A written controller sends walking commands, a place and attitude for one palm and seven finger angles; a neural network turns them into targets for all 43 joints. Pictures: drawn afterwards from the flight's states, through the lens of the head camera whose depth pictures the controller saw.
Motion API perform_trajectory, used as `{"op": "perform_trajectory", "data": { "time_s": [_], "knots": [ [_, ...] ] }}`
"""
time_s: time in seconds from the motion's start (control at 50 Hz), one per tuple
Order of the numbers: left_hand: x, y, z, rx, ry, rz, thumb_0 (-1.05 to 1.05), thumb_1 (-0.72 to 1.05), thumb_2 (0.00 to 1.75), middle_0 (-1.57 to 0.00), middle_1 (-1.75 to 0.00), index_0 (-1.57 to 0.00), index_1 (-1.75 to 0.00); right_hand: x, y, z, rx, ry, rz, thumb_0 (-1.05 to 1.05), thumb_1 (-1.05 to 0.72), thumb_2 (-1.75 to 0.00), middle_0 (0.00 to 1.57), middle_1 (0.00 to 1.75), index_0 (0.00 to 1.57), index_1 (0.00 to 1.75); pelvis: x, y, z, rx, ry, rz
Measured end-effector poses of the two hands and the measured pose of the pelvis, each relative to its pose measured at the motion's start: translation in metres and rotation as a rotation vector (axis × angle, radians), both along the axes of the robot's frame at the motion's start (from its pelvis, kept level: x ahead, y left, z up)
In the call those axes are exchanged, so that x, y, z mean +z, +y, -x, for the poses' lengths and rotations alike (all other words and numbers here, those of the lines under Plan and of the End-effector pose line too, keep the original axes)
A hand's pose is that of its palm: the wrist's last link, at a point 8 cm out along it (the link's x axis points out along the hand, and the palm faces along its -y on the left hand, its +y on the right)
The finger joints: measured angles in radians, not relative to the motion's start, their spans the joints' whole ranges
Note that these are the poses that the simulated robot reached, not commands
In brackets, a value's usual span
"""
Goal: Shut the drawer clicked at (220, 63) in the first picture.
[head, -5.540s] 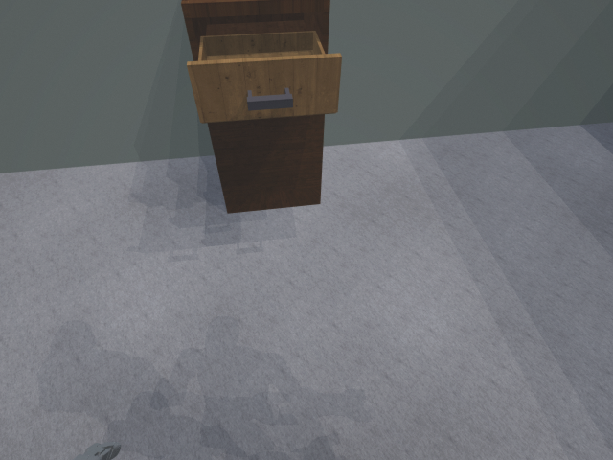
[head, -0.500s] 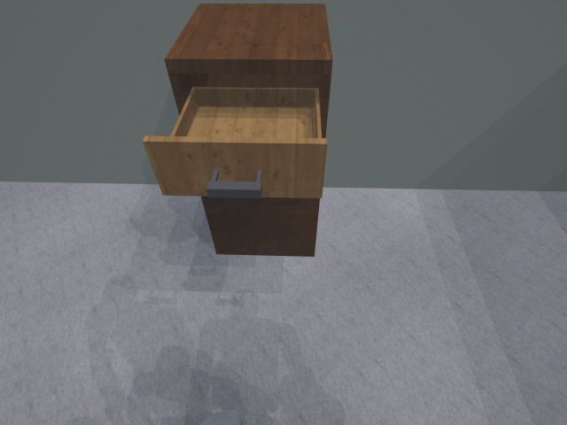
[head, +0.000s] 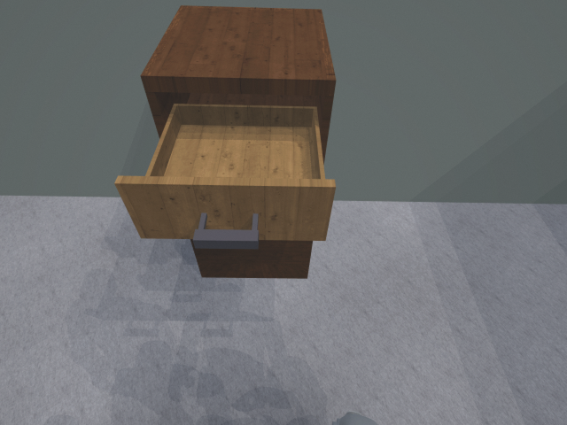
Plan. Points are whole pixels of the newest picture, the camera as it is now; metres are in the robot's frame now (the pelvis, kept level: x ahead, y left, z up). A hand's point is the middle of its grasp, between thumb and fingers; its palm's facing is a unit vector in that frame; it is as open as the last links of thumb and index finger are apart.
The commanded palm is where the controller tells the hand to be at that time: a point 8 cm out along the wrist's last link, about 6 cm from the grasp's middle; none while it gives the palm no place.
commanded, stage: take the last steps up to it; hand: left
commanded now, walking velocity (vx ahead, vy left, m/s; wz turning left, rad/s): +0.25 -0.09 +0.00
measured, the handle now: (228, 229) +0.45 +0.13 -0.03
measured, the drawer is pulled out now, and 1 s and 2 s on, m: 0.30 0.30 0.30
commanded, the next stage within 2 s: come to a stop and stand still in 0.22 s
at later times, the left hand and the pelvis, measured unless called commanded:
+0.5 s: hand out of the picture +0.13 +0.11 -0.18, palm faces +0.09 -0.98 -0.17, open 7.3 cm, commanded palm none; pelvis +0.15 -0.06 -0.01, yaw +1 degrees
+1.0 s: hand out of the picture +0.15 +0.10 -0.17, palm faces +0.04 -0.95 -0.31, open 7.4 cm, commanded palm none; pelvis +0.12 -0.10 -0.01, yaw +1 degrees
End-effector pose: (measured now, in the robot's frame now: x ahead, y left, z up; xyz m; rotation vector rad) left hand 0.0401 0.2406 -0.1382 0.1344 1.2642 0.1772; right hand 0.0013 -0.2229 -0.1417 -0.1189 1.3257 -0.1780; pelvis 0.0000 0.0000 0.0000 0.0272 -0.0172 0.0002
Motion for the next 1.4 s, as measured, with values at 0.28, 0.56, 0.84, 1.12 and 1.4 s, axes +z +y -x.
{"op": "perform_trajectory", "data": {
  "time_s": [0.28, 0.56, 0.84, 1.12, 1.4],
  "knots": [
    [0.006, -0.068, -0.121, -0.027, -0.082, -0.039, -0.01, 0.92, 0.9, -0.2, -0.3, -0.2, -0.3, -0.019, -0.065, -0.066, -0.027, 0.137, -0.031, 0.01, -0.91, -0.9, 0.2, 0.3, 0.19, 0.3, -0.007, -0.059, -0.096, 0.02, -0.002, 0.014],
    [-0.024, -0.088, -0.085, 0.075, 0.172, 0.054, 0.0, 0.92, 0.9, -0.21, -0.3, -0.2, -0.3, -0.001, -0.055, -0.227, 0.086, -0.093, 0.034, 0.01, -0.92, -0.9, 0.2, 0.3, 0.19, 0.3, -0.009, -0.056, -0.153, 0.008, -0.025, 0.037],
    [-0.003, -0.085, -0.087, 0.024, 0.086, -0.097, 0.0, 0.91, 0.9, -0.2, -0.3, -0.2, -0.3, -0.024, -0.075, -0.23, 0.097, -0.148, -0.061, 0.01, -0.9, -0.9, 0.2, 0.3, 0.2, 0.3, -0.018, -0.087, -0.125, 0.013, -0.01, -0.003],
    [-0.002, -0.095, -0.123, -0.025, -0.071, -0.078, 0.0, 0.91, 0.9, -0.21, -0.3, -0.21, -0.3, -0.009, -0.123, -0.169, 0.062, -0.057, 0.044, 0.01, -0.91, -0.9, 0.2, 0.3, 0.19, 0.3, -0.014, -0.101, -0.109, 0.045, -0.002, 0.025],
    [-0.006, -0.092, -0.107, -0.045, -0.025, -0.002, 0.0, 0.92, 0.9, -0.21, -0.3, -0.21, -0.3, -0.001, -0.08, -0.115, 0.045, 0.035, 0.016, 0.01, -0.92, -0.9, 0.2, 0.3, 0.19, 0.3, -0.003, -0.078, -0.097, 0.015, -0.001, 0.032]
  ]
}}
